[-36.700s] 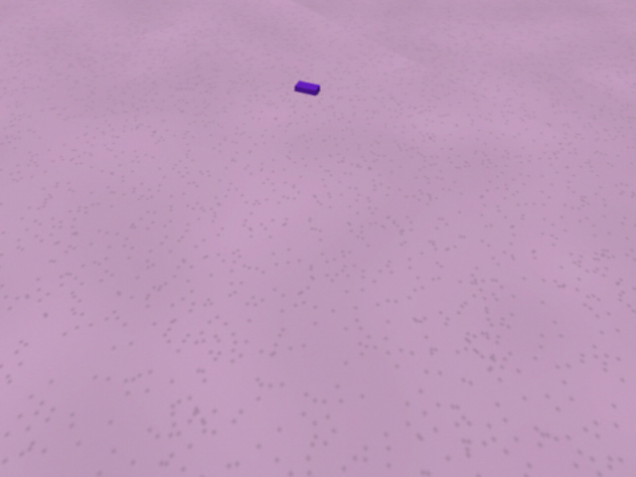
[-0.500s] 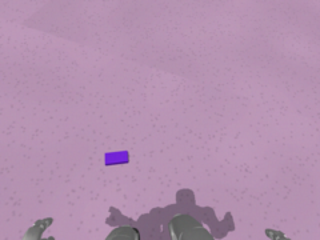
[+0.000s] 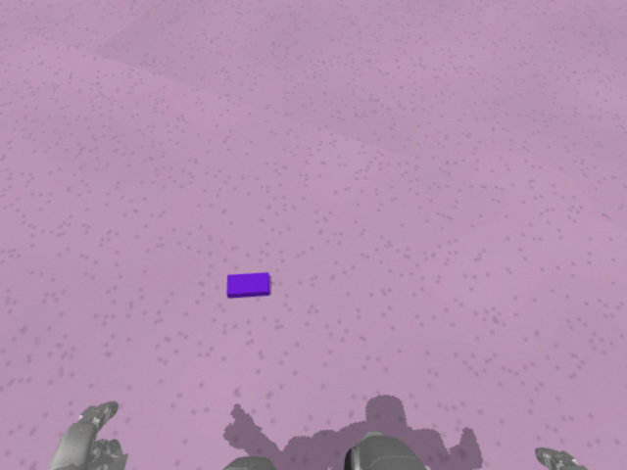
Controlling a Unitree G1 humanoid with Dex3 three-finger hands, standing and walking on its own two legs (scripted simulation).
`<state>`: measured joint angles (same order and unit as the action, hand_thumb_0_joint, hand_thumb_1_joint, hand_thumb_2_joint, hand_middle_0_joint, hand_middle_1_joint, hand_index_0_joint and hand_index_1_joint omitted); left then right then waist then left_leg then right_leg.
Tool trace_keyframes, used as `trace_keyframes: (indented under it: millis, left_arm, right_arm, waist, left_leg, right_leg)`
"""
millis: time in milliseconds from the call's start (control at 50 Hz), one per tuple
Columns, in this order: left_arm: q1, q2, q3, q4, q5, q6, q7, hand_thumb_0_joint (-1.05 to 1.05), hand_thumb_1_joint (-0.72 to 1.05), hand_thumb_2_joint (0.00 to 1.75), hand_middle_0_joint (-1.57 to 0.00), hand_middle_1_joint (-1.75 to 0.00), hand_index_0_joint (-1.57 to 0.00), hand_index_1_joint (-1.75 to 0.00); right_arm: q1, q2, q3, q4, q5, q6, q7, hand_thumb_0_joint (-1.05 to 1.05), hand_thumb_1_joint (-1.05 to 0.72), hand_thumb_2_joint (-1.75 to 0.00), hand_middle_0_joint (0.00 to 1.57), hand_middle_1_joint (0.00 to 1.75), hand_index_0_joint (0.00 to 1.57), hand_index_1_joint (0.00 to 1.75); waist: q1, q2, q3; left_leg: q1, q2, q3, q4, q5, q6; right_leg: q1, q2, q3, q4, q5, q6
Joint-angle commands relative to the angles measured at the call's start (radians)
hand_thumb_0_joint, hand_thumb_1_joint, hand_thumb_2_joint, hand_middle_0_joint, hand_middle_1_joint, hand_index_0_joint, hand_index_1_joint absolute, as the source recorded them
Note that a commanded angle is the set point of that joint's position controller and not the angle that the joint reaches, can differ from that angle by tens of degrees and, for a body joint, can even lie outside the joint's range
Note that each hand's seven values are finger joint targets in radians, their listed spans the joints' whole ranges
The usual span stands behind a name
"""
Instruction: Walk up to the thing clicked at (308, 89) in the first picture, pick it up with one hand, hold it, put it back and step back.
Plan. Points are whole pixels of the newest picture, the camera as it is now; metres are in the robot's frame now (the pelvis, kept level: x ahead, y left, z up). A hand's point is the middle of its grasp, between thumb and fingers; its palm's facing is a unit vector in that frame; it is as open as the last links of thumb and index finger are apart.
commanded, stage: step back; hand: left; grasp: from above
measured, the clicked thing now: (248, 285) +0.68 +0.20 -0.74
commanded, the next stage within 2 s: none
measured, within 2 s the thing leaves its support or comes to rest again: neither
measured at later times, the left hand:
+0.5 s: hand out of the picture -0.08 +0.23 -0.14, palm faces -0.10 -0.90 -0.42, open 7.4 cm
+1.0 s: hand out of the picture -0.20 +0.23 -0.13, palm faces +0.03 -0.92 -0.38, open 7.4 cm
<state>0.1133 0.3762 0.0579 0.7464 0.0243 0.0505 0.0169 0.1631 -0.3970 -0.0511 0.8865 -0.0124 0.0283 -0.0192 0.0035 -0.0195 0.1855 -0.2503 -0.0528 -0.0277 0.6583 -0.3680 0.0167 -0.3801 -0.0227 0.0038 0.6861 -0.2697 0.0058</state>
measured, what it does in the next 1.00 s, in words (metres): walks backwards: right foot, then left foot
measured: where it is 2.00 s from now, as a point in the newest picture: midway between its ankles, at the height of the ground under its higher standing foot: outside the picture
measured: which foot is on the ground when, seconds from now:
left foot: down 0.00-0.46, up 0.48-0.80, down 0.82-1.00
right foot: down 0.00-0.00, up 0.02-0.42, down 0.44-0.84, up 0.86-1.00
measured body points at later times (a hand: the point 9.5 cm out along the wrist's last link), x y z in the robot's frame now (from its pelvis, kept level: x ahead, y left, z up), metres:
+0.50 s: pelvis -0.16 -0.04 +0.00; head -0.12 -0.06 +0.45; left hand -0.07 +0.28 -0.11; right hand -0.06 -0.37 -0.12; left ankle -0.03 +0.09 -0.70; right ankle -0.19 -0.15 -0.72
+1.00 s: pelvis -0.33 -0.04 +0.01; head -0.28 -0.03 +0.46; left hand -0.20 +0.27 -0.10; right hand -0.24 -0.35 -0.10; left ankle -0.30 +0.08 -0.72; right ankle -0.34 -0.17 -0.64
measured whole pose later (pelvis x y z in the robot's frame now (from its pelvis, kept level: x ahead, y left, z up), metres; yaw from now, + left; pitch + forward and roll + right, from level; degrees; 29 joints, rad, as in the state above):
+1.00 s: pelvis -0.33 -0.04 +0.01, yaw +1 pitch -2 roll -1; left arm 0.11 0.38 0.07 0.83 0.01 0.07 0.02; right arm 0.17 -0.37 -0.04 0.88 -0.04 0.05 -0.01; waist 0.00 -0.01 0.15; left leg -0.30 0.01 -0.02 0.62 -0.28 0.02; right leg -0.46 0.09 0.08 1.15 -0.53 -0.01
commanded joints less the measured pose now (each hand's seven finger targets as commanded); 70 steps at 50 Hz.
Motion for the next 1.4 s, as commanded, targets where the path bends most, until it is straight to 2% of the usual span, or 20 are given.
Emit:
trace_keyframes:
  millis: [0, 80, 280, 400, 440, 460, 520, 700, 780, 820, 840, 920, 1000, 1080, 1100, 1120, 1140, 1200, 1300, 1380]
  left_arm:
    - [-0.026, 0.202, 0.072, -0.086, -0.011, -0.008, 0.020, 0.00, 0.90, 0.90, -0.20, -0.30, -0.20, -0.30]
    - [0.063, 0.200, 0.082, -0.014, -0.018, -0.006, 0.021, 0.00, 0.90, 0.90, -0.20, -0.30, -0.20, -0.30]
    - [0.099, 0.185, 0.077, -0.006, -0.006, -0.014, 0.002, 0.00, 0.90, 0.90, -0.20, -0.30, -0.20, -0.30]
    - [0.288, 0.199, 0.095, 0.105, 0.009, -0.020, -0.015, 0.00, 0.90, 0.90, -0.20, -0.30, -0.20, -0.30]
    - [0.180, 0.374, 0.135, 0.038, 0.024, -0.020, -0.016, 0.00, 0.90, 0.90, -0.20, -0.30, -0.20, -0.30]
    - [0.078, 0.395, 0.132, -0.006, 0.029, -0.025, -0.010, 0.00, 0.90, 0.90, -0.20, -0.30, -0.20, -0.30]
    - [-0.087, 0.244, 0.095, -0.038, 0.024, -0.037, 0.005, 0.00, 0.90, 0.90, -0.20, -0.30, -0.20, -0.30]
    - [0.083, 0.233, 0.088, -0.037, 0.011, -0.026, 0.028, 0.00, 0.90, 0.90, -0.20, -0.30, -0.20, -0.30]
    - [0.009, 0.246, 0.074, -0.055, -0.005, -0.007, 0.018, 0.00, 0.90, 0.90, -0.20, -0.30, -0.20, -0.30]
    - [-0.038, 0.205, 0.061, -0.071, -0.015, -0.012, 0.019, 0.00, 0.90, 0.90, -0.20, -0.30, -0.20, -0.30]
    - [-0.096, 0.232, 0.085, -0.065, 0.000, -0.009, 0.026, 0.00, 0.90, 0.90, -0.20, -0.30, -0.20, -0.30]
    - [0.045, 0.202, 0.081, 0.021, -0.024, -0.003, 0.017, 0.00, 0.90, 0.90, -0.20, -0.30, -0.20, -0.30]
    - [0.041, 0.171, 0.064, 0.024, -0.010, -0.029, 0.011, 0.00, 0.90, 0.90, -0.20, -0.30, -0.20, -0.30]
    - [0.134, 0.177, 0.058, 0.107, 0.007, -0.067, 0.019, 0.00, 0.90, 0.90, -0.20, -0.30, -0.20, -0.30]
    - [0.148, 0.235, 0.071, 0.113, 0.020, -0.079, 0.021, 0.00, 0.90, 0.90, -0.20, -0.30, -0.20, -0.30]
    - [0.117, 0.349, 0.099, 0.095, 0.024, -0.077, 0.020, 0.00, 0.90, 0.90, -0.20, -0.30, -0.20, -0.30]
    - [0.057, 0.401, 0.108, 0.069, 0.026, -0.082, 0.023, 0.00, 0.90, 0.90, -0.20, -0.30, -0.20, -0.30]
    - [-0.050, 0.287, 0.079, 0.062, 0.018, -0.087, 0.029, 0.00, 0.90, 0.90, -0.20, -0.30, -0.20, -0.30]
    - [0.050, 0.286, 0.088, 0.087, 0.033, -0.086, 0.015, 0.00, 0.90, 0.90, -0.20, -0.30, -0.20, -0.30]
    - [0.063, 0.220, 0.046, 0.091, 0.021, -0.061, -0.006, 0.00, 0.90, 0.90, -0.20, -0.30, -0.20, -0.30]
  right_arm:
    - [0.041, -0.359, -0.095, -0.096, -0.022, -0.030, 0.011, 0.00, -0.90, -0.90, 0.20, 0.30, 0.20, 0.30]
    - [-0.072, -0.232, -0.062, -0.111, -0.023, -0.036, -0.008, 0.00, -0.90, -0.90, 0.20, 0.30, 0.20, 0.30]
    - [0.008, -0.237, -0.075, -0.135, -0.015, -0.028, -0.008, 0.00, -0.90, -0.90, 0.20, 0.30, 0.20, 0.30]
    - [-0.069, -0.249, -0.073, -0.149, -0.010, 0.007, 0.000, 0.00, -0.90, -0.90, 0.20, 0.30, 0.20, 0.30]
    - [-0.120, -0.157, -0.058, -0.175, 0.006, 0.005, -0.014, 0.00, -0.90, -0.90, 0.20, 0.30, 0.20, 0.30]
    - [-0.106, -0.204, -0.072, -0.158, 0.000, 0.012, -0.020, 0.00, -0.90, -0.90, 0.20, 0.30, 0.20, 0.30]
    - [0.043, -0.188, -0.058, -0.089, 0.018, 0.001, -0.016, 0.00, -0.90, -0.90, 0.20, 0.30, 0.20, 0.30]
    - [0.044, -0.162, -0.042, -0.098, -0.007, -0.012, -0.017, 0.00, -0.90, -0.90, 0.20, 0.30, 0.20, 0.30]
    - [0.172, -0.176, -0.057, -0.040, -0.009, -0.009, -0.008, 0.00, -0.90, -0.90, 0.20, 0.30, 0.20, 0.30]
    - [0.070, -0.323, -0.082, -0.073, -0.018, 0.000, 0.007, 0.00, -0.90, -0.90, 0.20, 0.30, 0.20, 0.30]
    - [0.035, -0.358, -0.094, -0.093, -0.025, -0.005, 0.009, 0.00, -0.90, -0.90, 0.20, 0.30, 0.20, 0.30]
    - [-0.080, -0.242, -0.055, -0.109, -0.028, -0.014, -0.012, 0.00, -0.90, -0.90, 0.20, 0.30, 0.20, 0.30]
    - [-0.021, -0.216, -0.057, -0.102, -0.033, 0.000, -0.005, 0.00, -0.90, -0.90, 0.20, 0.30, 0.20, 0.30]
    - [-0.036, -0.225, -0.053, -0.084, -0.008, 0.024, 0.007, 0.00, -0.90, -0.90, 0.20, 0.30, 0.20, 0.30]
    - [-0.036, -0.175, -0.038, -0.095, -0.004, 0.022, 0.011, 0.00, -0.90, -0.90, 0.20, 0.30, 0.20, 0.30]
    - [-0.088, -0.140, -0.032, -0.124, -0.001, 0.021, 0.009, 0.00, -0.90, -0.90, 0.20, 0.30, 0.20, 0.30]
    - [-0.115, -0.182, -0.052, -0.121, -0.007, 0.029, 0.000, 0.00, -0.90, -0.90, 0.20, 0.30, 0.20, 0.30]
    - [-0.027, -0.195, -0.058, -0.060, 0.010, 0.019, 0.005, 0.00, -0.90, -0.90, 0.20, 0.30, 0.20, 0.30]
    - [-0.060, -0.171, -0.050, -0.058, -0.016, -0.009, 0.024, 0.00, -0.90, -0.90, 0.20, 0.30, 0.20, 0.30]
    - [0.058, -0.174, -0.075, 0.030, -0.030, -0.040, 0.023, 0.00, -0.90, -0.90, 0.20, 0.30, 0.20, 0.30]
  waist:
    - [-0.062, 0.278, -0.227]
    - [0.033, 0.120, -0.148]
    - [-0.039, 0.189, -0.249]
    - [0.043, 0.189, -0.261]
    - [0.080, -0.279, -0.133]
    - [0.059, -0.271, -0.070]
    - [-0.055, -0.115, -0.099]
    - [0.062, -0.163, -0.230]
    - [-0.017, -0.114, -0.273]
    - [-0.019, 0.243, -0.216]
    - [-0.063, 0.275, -0.170]
    - [0.048, 0.116, -0.159]
    - [-0.007, 0.207, -0.196]
    - [0.016, 0.165, -0.280]
    - [0.020, 0.054, -0.264]
    - [0.052, -0.185, -0.218]
    - [0.062, -0.199, -0.166]
    - [-0.021, -0.049, -0.143]
    - [0.056, -0.159, -0.147]
    - [-0.005, -0.038, -0.175]
  left_leg:
    - [0.025, 0.460, -0.505, -0.338, 0.477, 0.252]
    - [-0.004, 0.310, -0.232, -0.266, 0.531, 0.183]
    - [0.189, 0.332, -0.198, -0.216, 0.445, 0.243]
    - [-0.136, 0.247, -0.157, -0.159, 0.118, 0.097]
    - [-0.308, -0.057, -0.048, 0.261, -0.207, -0.028]
    - [-0.238, -0.014, -0.144, 0.470, -0.220, -0.044]
    - [-0.224, -0.075, -0.141, 0.563, -0.069, -0.028]
    - [-0.197, 0.016, -0.024, 0.139, -0.168, -0.037]
    - [0.035, 0.028, 0.044, -0.219, 0.125, 0.006]
    - [-0.013, 0.360, -0.392, -0.299, 0.284, 0.202]
    - [-0.156, 0.473, -0.533, -0.367, 0.334, 0.316]
    - [-0.103, 0.313, -0.193, -0.222, 0.536, 0.219]
    - [0.109, 0.292, -0.182, -0.150, 0.553, 0.214]
    - [0.044, 0.236, -0.130, -0.017, 0.371, 0.128]
    - [-0.137, 0.165, -0.116, 0.082, 0.181, 0.076]
    - [-0.282, 0.000, -0.071, 0.213, -0.150, 0.011]
    - [-0.206, 0.033, -0.168, 0.403, -0.239, -0.014]
    - [-0.209, -0.010, -0.168, 0.512, -0.118, -0.022]
    - [-0.173, 0.052, -0.049, 0.125, -0.155, -0.034]
    - [0.237, 0.046, -0.044, -0.303, -0.016, 0.004]
  right_leg:
    - [-0.083, 0.126, 0.087, 0.329, -0.390, -0.020]
    - [-0.126, 0.138, 0.222, 0.610, -0.248, -0.028]
    - [-0.057, 0.070, 0.110, 0.268, -0.254, 0.036]
    - [0.300, 0.033, 0.018, -0.232, -0.049, -0.040]
    - [0.022, -0.331, 0.522, -0.453, -0.234, -0.212]
    - [-0.164, -0.424, 0.602, -0.502, -0.248, -0.298]
    - [-0.038, -0.198, 0.193, -0.308, 0.180, -0.169]
    - [0.350, -0.264, 0.214, -0.147, 0.564, -0.214]
    - [0.207, -0.208, 0.168, -0.082, 0.316, -0.129]
    - [-0.035, 0.044, -0.048, 0.162, -0.177, -0.021]
    - [-0.013, 0.066, 0.040, 0.417, -0.384, -0.005]
    - [-0.039, 0.111, 0.139, 0.594, -0.263, -0.026]
    - [-0.025, 0.050, 0.057, 0.168, -0.278, 0.008]
    - [0.235, 0.064, -0.023, -0.342, 0.032, -0.013]
    - [0.322, -0.038, 0.186, -0.328, 0.016, -0.042]
    - [0.221, -0.279, 0.477, -0.369, 0.023, -0.185]
    - [0.008, -0.413, 0.607, -0.380, 0.075, -0.306]
    - [0.034, -0.258, 0.297, -0.269, 0.183, -0.229]
    - [0.146, -0.216, 0.269, -0.289, -0.206, -0.188]
    - [-0.078, -0.119, 0.147, -0.105, -0.247, -0.108]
